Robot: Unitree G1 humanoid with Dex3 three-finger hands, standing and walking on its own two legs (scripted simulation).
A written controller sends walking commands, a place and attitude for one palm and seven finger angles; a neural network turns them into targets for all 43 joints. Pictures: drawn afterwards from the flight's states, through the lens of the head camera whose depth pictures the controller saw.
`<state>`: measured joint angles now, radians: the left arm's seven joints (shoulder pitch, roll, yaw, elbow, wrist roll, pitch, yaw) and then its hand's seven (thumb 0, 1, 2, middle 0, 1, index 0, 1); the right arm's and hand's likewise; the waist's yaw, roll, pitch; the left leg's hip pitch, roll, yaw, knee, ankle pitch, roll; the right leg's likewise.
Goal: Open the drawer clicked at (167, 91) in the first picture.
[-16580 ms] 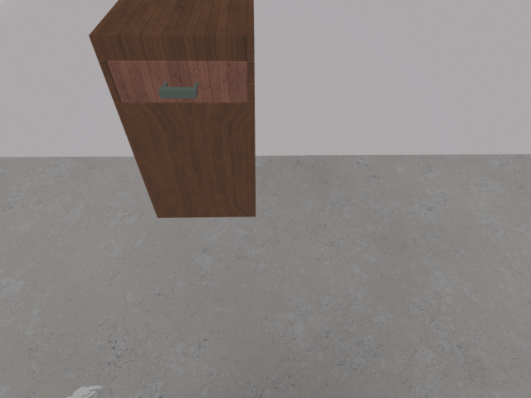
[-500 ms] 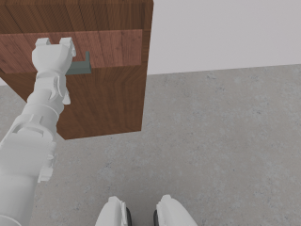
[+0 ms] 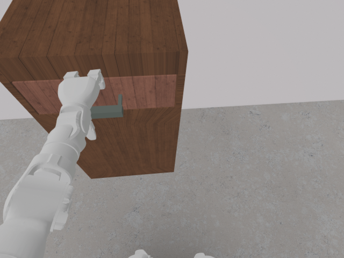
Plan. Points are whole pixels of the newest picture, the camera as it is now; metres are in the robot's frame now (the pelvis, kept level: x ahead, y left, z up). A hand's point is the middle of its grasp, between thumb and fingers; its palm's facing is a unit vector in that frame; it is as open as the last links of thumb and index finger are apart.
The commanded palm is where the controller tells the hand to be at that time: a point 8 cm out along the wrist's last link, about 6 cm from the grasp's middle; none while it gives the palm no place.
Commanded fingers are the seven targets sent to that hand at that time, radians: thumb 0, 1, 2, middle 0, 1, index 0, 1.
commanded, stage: lift the fingers back up to retry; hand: left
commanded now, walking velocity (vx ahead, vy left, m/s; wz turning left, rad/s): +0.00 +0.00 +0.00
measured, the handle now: (102, 105) +0.53 +0.17 -0.02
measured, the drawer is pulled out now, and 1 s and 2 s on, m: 0.00 0.00 0.00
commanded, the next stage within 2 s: re-aim the fingers above the handle in 0.14 s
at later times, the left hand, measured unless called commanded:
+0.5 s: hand (85, 108) +0.48 +0.19 +0.03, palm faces -0.07 -0.04 -1.00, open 13.9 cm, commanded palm +0.47 +0.19 +0.09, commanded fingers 0.00 -0.50 0.30 -0.30 -1.20 -0.30 -1.20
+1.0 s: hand (87, 107) +0.48 +0.19 +0.03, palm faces -0.08 -0.04 -1.00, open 13.9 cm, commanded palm +0.47 +0.18 +0.09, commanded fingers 0.00 -0.50 0.30 -0.30 -1.20 -0.30 -1.20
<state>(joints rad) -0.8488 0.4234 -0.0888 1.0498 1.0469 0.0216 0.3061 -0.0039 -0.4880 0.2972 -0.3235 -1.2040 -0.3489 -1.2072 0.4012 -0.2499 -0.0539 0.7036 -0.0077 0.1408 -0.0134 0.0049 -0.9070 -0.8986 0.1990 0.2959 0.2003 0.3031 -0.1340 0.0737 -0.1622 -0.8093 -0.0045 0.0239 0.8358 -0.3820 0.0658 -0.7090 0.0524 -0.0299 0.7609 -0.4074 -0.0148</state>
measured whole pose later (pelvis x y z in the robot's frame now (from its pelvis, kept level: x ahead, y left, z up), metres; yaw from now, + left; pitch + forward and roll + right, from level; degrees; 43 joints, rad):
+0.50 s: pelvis +0.01 -0.01 +0.00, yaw +1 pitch +19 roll -2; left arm -0.80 0.43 -0.08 1.03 1.06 0.01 0.29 0.00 -0.49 0.30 -0.32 -1.20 -0.32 -1.20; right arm 0.35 -0.25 -0.06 0.68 0.00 0.16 -0.02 0.00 -0.91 -0.90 0.20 0.30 0.20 0.30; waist -0.11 0.06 -0.16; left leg -0.76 -0.01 0.02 0.80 -0.38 0.05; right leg -0.67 0.05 -0.03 0.75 -0.42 -0.03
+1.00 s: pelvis +0.00 -0.01 +0.00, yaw +0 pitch +19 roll -2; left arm -0.83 0.45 -0.08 1.07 1.06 -0.02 0.28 0.00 -0.49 0.30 -0.32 -1.20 -0.32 -1.20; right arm 0.40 -0.25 -0.06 0.70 0.00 0.14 -0.03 0.01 -0.91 -0.90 0.20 0.30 0.20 0.30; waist -0.13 0.06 -0.16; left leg -0.78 0.00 0.03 0.81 -0.37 0.05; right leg -0.69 0.05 -0.03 0.76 -0.41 -0.03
